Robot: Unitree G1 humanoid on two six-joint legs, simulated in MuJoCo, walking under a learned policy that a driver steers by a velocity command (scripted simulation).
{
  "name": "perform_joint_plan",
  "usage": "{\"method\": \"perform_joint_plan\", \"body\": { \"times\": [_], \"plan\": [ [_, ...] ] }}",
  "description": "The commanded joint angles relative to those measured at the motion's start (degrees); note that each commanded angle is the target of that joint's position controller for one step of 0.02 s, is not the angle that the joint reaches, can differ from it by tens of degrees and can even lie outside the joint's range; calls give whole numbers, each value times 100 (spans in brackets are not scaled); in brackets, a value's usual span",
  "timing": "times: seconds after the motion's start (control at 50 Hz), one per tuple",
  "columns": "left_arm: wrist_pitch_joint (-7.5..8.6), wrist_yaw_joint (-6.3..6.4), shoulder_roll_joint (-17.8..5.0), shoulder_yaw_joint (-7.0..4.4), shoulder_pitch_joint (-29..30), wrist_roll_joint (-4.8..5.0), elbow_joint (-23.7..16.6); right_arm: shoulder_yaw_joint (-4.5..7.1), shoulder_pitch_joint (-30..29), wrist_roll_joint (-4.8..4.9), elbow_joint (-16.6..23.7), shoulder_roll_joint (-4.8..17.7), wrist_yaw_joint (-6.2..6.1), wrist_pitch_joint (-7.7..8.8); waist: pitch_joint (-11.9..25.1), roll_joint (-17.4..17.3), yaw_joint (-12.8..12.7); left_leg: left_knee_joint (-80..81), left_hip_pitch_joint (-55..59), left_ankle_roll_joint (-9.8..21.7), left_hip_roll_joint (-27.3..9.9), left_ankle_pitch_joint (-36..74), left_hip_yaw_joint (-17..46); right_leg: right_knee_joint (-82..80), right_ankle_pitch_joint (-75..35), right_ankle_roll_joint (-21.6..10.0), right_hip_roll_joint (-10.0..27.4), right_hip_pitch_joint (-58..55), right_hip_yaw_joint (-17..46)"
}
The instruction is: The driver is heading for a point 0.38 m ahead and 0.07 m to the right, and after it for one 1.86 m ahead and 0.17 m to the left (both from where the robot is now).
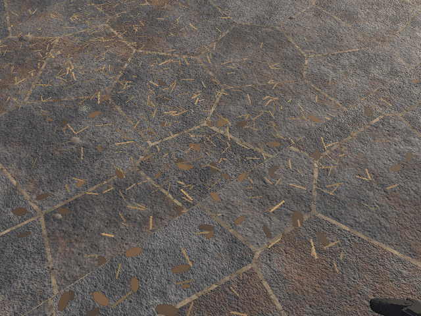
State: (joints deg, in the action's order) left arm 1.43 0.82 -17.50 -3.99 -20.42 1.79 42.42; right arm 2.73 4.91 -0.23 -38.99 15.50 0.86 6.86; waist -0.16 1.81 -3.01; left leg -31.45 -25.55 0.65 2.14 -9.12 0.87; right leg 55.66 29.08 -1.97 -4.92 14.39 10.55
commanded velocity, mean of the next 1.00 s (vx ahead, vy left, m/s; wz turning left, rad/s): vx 0.26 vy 0.00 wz -0.16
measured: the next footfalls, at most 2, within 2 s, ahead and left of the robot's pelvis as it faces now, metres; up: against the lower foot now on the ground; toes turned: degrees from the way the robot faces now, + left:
right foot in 0.44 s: +0.37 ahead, -0.18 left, +0.00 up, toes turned -18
left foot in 0.94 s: +0.39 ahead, +0.05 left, +0.00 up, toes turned -4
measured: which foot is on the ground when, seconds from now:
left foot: down 0.00-0.44, up 0.46-0.92, down 0.94-1.00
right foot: up 0.00-0.42, down 0.44-0.94, up 0.96-1.00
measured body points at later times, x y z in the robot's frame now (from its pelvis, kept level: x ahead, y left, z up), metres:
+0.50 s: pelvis +0.24 -0.06 -0.01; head +0.29 -0.08 +0.44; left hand +0.53 +0.12 -0.08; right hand +0.21 -0.36 -0.13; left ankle +0.11 +0.12 -0.65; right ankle +0.33 -0.17 -0.72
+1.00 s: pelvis +0.34 -0.04 +0.01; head +0.37 -0.02 +0.46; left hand +0.52 +0.22 -0.11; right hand +0.44 -0.34 -0.08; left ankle +0.35 +0.06 -0.72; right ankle +0.32 -0.17 -0.70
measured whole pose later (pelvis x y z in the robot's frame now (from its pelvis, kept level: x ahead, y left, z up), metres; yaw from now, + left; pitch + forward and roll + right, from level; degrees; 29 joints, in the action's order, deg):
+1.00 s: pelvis +0.34 -0.04 +0.01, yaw -6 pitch +1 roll -2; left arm 1.2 1.7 -15.9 -4.5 -7.7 -2.3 44.5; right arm 4.2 12.0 -2.7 -43.7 16.9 0.7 2.7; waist -1.8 1.0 0.6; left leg -31.8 -16.3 2.9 -0.5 -17.2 -1.6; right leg 40.2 27.4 0.5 2.6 19.4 -5.2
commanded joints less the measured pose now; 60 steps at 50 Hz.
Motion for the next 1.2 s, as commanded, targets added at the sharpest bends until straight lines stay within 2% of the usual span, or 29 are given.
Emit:
{"method": "perform_joint_plan", "body": {
  "times": [0.02, 0.04, 0.1, 0.18, 0.3, 0.36, 0.4, 0.44, 0.46, 0.48, 0.5, 0.52, 0.56, 0.6, 0.64, 0.72, 0.78, 0.86, 0.92, 0.94, 0.96, 0.98, 1.0, 1.02, 1.04, 1.06, 1.08, 1.12, 1.2],
  "plan": [
    [83, 21, -829, -143, 379, -20, -656, 282, 1098, -11, 84, 802, -59, -64, 502, -688, 767, 1515, 3136, 980, -2154, -1698, 2960, 1876, -546, 130, 648, 3089, -247],
    [78, 3, -761, -156, 573, -86, -733, 231, 910, -39, 50, 661, -61, -87, 161, -624, 672, 1632, 2575, 947, -1933, -993, 2379, 1640, -825, 146, 797, 2968, -253],
    [1, -79, -419, -137, 443, 2, -764, 193, 781, -24, -71, 512, -80, -47, -8, -918, 426, 1988, 1945, 901, -1603, -84, 1288, 1178, -1103, 167, 1044, 2503, -421],
    [-50, -112, -227, -68, 836, -54, -959, 305, 876, -14, -265, 829, -89, -24, -112, -623, 449, 2236, 2042, 1090, -1770, 810, 592, 368, -1713, 299, 1168, 2817, -486],
    [40, -309, -83, 16, 1747, -41, -1155, 348, 1060, 53, -497, 1063, -123, -145, -330, -492, 760, 2204, 2325, 818, -1613, 1358, -543, -1362, -3023, 168, 1033, 2406, -1001],
    [42, -406, -196, -46, 1925, -87, -1307, 394, 1065, 137, -569, 1235, -158, -279, -369, -587, 683, 1620, 2647, 631, -1659, 3018, -890, -1907, -2670, -6, 781, 2031, -1335],
    [19, -428, -463, -194, 1376, -135, -1224, 453, 985, 238, -533, 1403, -221, -348, 63, -809, 316, 634, 2789, 470, -1621, 4660, -1040, -2081, -2250, -232, 376, 1189, -1596],
    [-29, -285, -965, -460, -54, -155, -881, 357, 1039, 226, -490, 1152, -225, -336, 825, -339, -468, -1678, 1586, 49, -1203, 3525, -1188, -2828, -3728, -669, 353, -1228, -1152],
    [-62, -130, -1475, -455, 5, -198, -930, 103, 1572, -230, -330, 336, -127, -278, 1414, 1477, 132, -3814, -472, -282, -435, -2691, -1100, -2100, -7004, -1371, 2017, -3123, 855],
    [12, -183, -1267, -307, 113, -302, -1228, 31, 1973, -20, -461, 679, -36, -209, 2994, 1157, -9, -5004, -938, -325, -155, -3401, 223, -2644, -6480, -2344, 3107, -3704, 2759],
    [16, -240, -803, -199, 164, -297, -1104, 173, 1351, 223, -537, 1123, -7, -248, 2585, 290, -279, -4945, -991, -291, -486, -2828, 480, -2869, -6241, -2040, 2713, -3136, 1868],
    [50, -258, -627, -127, 466, -197, -971, 130, 996, 267, -384, 994, -26, -282, 1697, 198, -116, -4457, -1268, -272, -683, -2456, 314, -2973, -5867, -1756, 2405, -2428, 1120],
    [102, -234, -367, -24, 979, -222, -841, 121, 946, 148, -527, 880, -137, -435, 985, -43, 256, -3708, -642, -344, -963, -1990, 373, -3358, -5437, -1445, 2069, -953, 430],
    [187, -228, -307, -8, 1293, -375, -701, 115, 1358, 138, -721, 715, -201, -619, 859, 145, 566, -3225, 329, -462, -901, -1616, 327, -3717, -5433, -1396, 1916, 81, -176],
    [247, -181, -322, -19, 1552, -414, -568, 92, 1410, 87, -767, 584, -270, -698, 773, 270, 665, -2489, 626, -540, -851, -1315, 277, -3851, -5375, -1326, 1812, 371, -650],
    [112, -5, -629, -145, 1469, -339, -341, 128, 823, 96, -539, 707, -276, -805, 610, 337, 385, -1973, 337, -502, -838, -772, 107, -4106, -3886, -1308, 1992, 59, -764],
    [-30, 77, -599, -158, 1399, -290, -218, 178, 476, 113, -341, 729, -249, -906, 311, 338, 246, -1852, -30, -429, -864, -1025, 61, -4231, -2649, -1295, 2176, -175, -657],
    [-151, 107, -660, -202, 1399, -221, -119, 203, 387, 101, -198, 641, -128, -920, 303, 383, 230, -1298, 56, -301, -719, -1331, -196, -3863, -3138, -1199, 2316, -647, -763],
    [-240, 149, -706, -240, 1500, -63, -44, 246, 804, 101, -286, 615, -11, -884, 457, 411, 520, 175, 887, -18, -406, -337, -527, -3079, -3486, -748, 2117, -698, -1157],
    [-247, 151, -568, -226, 1228, -52, 66, 325, 906, 55, -285, 871, -24, -872, 416, 7, 496, 832, 1321, 210, -515, 686, -93, -2445, -2863, -307, 1783, -397, -1482],
    [83, 54, 300, -18, 465, -733, -74, 428, 1415, -245, -350, 1310, -23, -401, 981, -2484, 32, 1262, 2668, 1698, -1360, 3133, 1152, -1172, 217, 41, 1184, 670, -2009],
    [263, 82, -127, -98, 858, -658, -444, 440, 1528, -471, -35, 1458, 19, -29, 949, -2186, 479, 1604, 3102, 2763, -2706, 2257, 3427, -803, 1217, 358, 264, 2052, -1345],
    [257, 116, -541, -251, 1623, -419, -314, 476, 1509, -574, -249, 1210, -17, 190, 251, -872, 712, 1728, 2703, 2087, -2233, 1396, 2728, -341, 571, 377, 569, 2308, -630],
    [262, 217, -689, -305, 1743, -328, -385, 527, 974, -358, -170, 1297, 33, 251, 226, -1000, 486, 1724, 2557, 1689, -1860, 1264, 2094, 72, 204, 405, 567, 2397, -703],
    [267, 284, -853, -388, 1613, -434, -330, 438, 681, -171, -63, 1043, 77, 185, 453, -924, 342, 1696, 2473, 1541, -1733, 1556, 1843, 416, 28, 441, 627, 2251, -640],
    [244, 311, -605, -312, 1588, -548, -351, 345, 595, -62, -54, 883, 119, 124, 400, -860, 174, 1637, 2256, 1466, -1644, 2054, 1690, 570, -193, 440, 635, 2140, -605],
    [245, 257, -484, -258, 1358, -584, -288, 370, 472, -129, 47, 956, 158, 27, 430, -684, 57, 1646, 1981, 1448, -1547, 2321, 1513, 571, -518, 485, 643, 1871, -643],
    [243, 151, -488, -270, 1039, -437, -129, 401, 533, -265, 198, 1007, 231, -41, 560, -625, 65, 1541, 2044, 1591, -1416, 2931, 1293, 420, -1069, 647, 552, 1747, -803],
    [112, 61, -435, -185, 993, -403, -15, 474, 865, -216, 276, 1125, 314, 22, 492, -681, 215, 1372, 2144, 1623, -1354, 2939, 1452, -503, -1208, 931, 639, 1560, -902]
  ]
}}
